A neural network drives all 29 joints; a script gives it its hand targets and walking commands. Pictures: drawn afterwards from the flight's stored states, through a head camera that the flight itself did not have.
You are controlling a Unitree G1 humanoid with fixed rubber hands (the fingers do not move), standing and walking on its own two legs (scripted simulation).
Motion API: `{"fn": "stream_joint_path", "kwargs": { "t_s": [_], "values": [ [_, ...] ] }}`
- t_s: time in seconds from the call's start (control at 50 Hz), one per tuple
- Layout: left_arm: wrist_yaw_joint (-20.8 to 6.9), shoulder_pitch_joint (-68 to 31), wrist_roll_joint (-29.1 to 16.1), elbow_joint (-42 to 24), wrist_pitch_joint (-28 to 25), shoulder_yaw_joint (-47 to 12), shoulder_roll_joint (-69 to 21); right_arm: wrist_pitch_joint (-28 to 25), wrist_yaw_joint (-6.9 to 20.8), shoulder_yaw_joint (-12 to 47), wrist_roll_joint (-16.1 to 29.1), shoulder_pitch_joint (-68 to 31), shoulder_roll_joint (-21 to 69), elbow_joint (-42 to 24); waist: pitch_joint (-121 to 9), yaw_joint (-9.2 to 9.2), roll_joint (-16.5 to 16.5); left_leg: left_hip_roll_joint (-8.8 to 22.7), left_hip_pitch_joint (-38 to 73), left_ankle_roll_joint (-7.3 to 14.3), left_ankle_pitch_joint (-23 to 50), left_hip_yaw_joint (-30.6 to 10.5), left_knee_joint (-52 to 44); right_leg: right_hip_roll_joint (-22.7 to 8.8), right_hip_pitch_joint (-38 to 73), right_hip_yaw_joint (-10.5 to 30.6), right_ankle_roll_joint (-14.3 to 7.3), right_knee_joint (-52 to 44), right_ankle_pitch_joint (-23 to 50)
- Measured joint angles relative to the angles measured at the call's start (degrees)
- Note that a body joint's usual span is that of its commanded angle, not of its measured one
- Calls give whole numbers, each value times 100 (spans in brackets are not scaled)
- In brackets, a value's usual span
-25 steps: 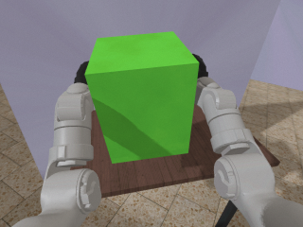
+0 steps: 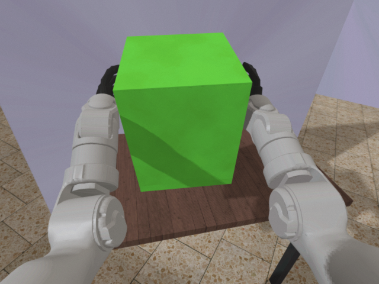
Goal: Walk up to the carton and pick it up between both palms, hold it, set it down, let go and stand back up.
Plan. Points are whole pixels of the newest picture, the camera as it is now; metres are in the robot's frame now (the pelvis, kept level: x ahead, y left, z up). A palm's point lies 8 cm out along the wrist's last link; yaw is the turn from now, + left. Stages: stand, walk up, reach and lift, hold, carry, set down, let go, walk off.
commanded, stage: set down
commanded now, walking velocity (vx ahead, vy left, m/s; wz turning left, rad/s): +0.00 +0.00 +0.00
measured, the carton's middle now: (181, 113) +0.41 +0.01 +0.25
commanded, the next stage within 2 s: none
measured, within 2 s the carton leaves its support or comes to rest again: neither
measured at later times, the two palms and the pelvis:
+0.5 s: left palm (106, 118) +0.42 +0.17 +0.22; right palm (236, 119) +0.42 -0.12 +0.22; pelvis +0.01 +0.00 +0.00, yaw +0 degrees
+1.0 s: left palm (109, 130) +0.43 +0.17 +0.18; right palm (231, 127) +0.43 -0.12 +0.19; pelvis +0.02 +0.01 +0.00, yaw +0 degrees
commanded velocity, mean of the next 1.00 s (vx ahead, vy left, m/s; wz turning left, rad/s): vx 0.00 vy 0.00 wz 0.00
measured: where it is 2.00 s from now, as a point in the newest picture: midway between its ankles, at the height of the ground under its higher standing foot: outside the picture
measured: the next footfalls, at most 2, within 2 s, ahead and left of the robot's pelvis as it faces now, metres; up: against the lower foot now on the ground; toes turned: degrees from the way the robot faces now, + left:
none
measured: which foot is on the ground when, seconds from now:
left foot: down 0.00-1.00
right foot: down 0.00-1.00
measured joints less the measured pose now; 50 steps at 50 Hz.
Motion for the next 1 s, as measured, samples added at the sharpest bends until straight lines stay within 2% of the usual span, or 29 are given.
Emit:
{"fn": "stream_joint_path", "kwargs": {
  "t_s": [0.16, 0.3, 0.52, 0.78, 1.0],
  "values": [
    [-21, 217, -59, -176, -400, -1, -63, -633, -47, 13, 0, 678, 231, -503, 390, 75, 0, 0, 68, -1, -33, 0, -7, 0, 92, -1, 0, -57, -14],
    [6, 557, -252, -543, -602, 0, -169, -734, -74, 46, 1, 950, 321, -925, 446, 119, -1, 1, 69, 0, -80, 0, -7, 0, 134, -2, 0, -144, -14],
    [53, 653, -301, -555, -631, -3, -195, -795, -39, 46, -3, 951, 324, -830, 509, 118, 0, 1, 69, 1, -98, 0, -7, 0, 151, -3, 0, -181, -13],
    [112, 658, -301, -43, -1013, -4, -192, -1077, -9, 45, -311, 1058, 324, -538, 552, 126, -1, 1, 69, 7, -108, 0, -7, 0, 152, -4, 4, -181, -20],
    [193, 658, -301, 428, -1359, -3, -182, -1239, 65, -86, -606, 1038, 324, -245, 552, 247, -1, 1, 69, 10, -157, 0, -7, 0, 152, -6, 6, -182, -68]
  ]
}}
